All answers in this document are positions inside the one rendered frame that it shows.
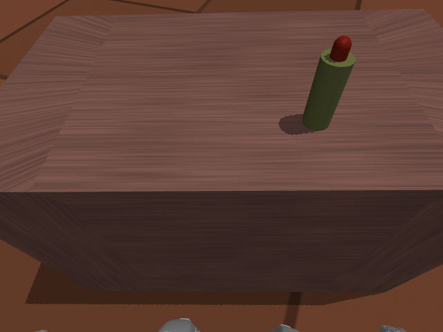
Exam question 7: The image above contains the bottle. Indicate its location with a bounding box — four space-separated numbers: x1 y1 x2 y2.
302 36 356 131

